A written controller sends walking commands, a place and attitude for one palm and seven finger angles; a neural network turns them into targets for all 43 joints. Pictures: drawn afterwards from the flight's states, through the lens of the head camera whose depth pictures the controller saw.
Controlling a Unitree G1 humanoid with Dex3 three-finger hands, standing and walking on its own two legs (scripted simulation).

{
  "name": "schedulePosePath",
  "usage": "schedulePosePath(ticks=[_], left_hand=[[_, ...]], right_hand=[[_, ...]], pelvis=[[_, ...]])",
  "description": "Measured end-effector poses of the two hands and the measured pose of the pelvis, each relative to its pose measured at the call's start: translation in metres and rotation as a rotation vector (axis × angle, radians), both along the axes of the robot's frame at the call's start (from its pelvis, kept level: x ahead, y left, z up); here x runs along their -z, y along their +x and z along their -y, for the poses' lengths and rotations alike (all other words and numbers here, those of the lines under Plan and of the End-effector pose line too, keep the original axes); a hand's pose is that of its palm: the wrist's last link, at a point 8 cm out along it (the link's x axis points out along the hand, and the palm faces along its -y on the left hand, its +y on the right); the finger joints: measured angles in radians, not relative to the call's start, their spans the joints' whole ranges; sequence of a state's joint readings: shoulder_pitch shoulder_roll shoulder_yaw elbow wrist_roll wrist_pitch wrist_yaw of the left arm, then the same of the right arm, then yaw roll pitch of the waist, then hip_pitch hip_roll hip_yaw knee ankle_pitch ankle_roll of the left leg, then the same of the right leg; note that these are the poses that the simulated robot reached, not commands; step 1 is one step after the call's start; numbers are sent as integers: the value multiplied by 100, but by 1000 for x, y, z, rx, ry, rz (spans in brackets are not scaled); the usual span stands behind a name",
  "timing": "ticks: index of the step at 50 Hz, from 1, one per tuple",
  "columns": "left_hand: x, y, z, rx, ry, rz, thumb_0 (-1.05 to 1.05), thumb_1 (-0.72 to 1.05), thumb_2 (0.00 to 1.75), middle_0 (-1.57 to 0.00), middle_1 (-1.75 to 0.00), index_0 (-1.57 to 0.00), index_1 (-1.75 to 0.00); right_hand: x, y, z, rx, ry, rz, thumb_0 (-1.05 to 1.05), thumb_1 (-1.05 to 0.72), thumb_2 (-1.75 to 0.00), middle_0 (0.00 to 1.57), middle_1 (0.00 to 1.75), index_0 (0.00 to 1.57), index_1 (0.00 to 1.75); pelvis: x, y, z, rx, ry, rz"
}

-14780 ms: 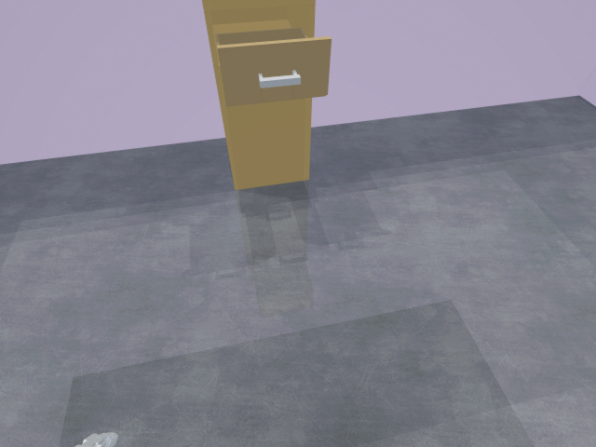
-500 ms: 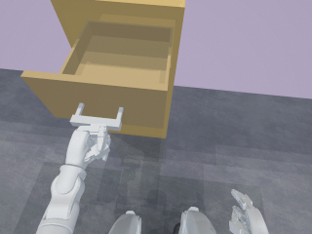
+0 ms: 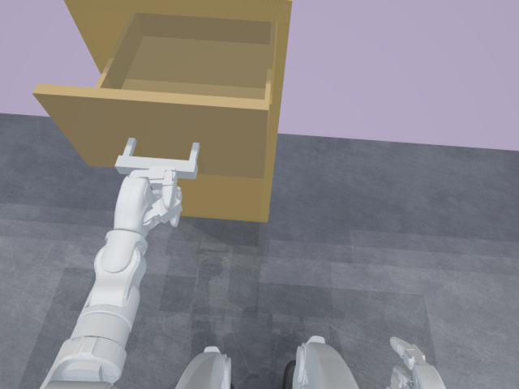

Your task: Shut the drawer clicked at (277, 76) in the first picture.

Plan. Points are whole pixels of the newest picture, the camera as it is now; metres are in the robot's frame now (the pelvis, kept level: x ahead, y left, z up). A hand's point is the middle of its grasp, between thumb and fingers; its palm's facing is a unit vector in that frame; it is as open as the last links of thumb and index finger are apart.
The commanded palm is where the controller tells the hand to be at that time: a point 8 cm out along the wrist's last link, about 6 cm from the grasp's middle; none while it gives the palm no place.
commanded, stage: push the drawer shut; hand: left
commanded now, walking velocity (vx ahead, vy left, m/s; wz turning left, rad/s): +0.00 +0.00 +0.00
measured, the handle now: (160, 157) +0.46 +0.17 +0.04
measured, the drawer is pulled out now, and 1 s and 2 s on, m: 0.20 0.09 0.00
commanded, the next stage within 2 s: none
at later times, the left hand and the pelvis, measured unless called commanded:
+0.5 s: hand (187, 173) +0.43 +0.12 +0.03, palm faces -0.07 -1.00 -0.07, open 3.4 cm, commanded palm +0.43 +0.18 +0.04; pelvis +0.00 +0.00 +0.00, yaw -1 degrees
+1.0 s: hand (186, 142) +0.50 +0.13 +0.04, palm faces -0.08 -1.00 -0.04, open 3.3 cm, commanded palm +0.49 +0.18 +0.04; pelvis -0.01 +0.00 -0.01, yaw -2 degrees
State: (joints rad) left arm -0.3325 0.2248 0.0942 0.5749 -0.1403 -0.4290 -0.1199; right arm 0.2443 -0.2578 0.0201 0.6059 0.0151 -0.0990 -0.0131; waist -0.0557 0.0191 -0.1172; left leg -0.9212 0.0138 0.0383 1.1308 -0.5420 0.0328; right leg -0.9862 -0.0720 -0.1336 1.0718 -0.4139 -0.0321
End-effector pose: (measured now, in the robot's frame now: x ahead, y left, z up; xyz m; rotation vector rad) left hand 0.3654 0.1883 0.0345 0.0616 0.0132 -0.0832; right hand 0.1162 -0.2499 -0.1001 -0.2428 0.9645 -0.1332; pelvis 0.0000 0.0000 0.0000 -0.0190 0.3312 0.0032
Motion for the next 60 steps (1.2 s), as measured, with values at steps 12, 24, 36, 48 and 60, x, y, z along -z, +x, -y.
schedulePosePath(ticks=[12,24,36,48,60], left_hand=[[-3,34,6,-9,3,-3,3,89,96,-140,-160,-140,-160],[-4,50,9,-16,5,6,5,91,97,-140,-160,-140,-160],[-4,77,3,-1,4,2,4,84,95,-140,-160,-140,-160],[-5,109,1,2,-16,4,6,80,92,-140,-160,-140,-160],[-5,140,2,-4,-19,-2,5,79,91,-140,-160,-140,-160]], right_hand=[[5,-28,5,49,9,-84,1,-91,-89,21,30,20,30],[8,-48,11,78,10,-156,1,-91,-89,21,30,20,30],[12,-61,14,84,-15,-187,1,-91,-89,21,30,20,30],[15,-96,12,118,-31,-273,1,-91,-89,21,30,20,30],[14,-131,3,159,-34,-380,0,-91,-89,21,30,20,30]], pelvis=[[-1,3,1,16,6,-18],[-1,4,4,22,9,-26],[4,-4,5,19,4,-45],[12,-8,0,28,-6,-84],[15,-8,-6,35,-19,-119]])
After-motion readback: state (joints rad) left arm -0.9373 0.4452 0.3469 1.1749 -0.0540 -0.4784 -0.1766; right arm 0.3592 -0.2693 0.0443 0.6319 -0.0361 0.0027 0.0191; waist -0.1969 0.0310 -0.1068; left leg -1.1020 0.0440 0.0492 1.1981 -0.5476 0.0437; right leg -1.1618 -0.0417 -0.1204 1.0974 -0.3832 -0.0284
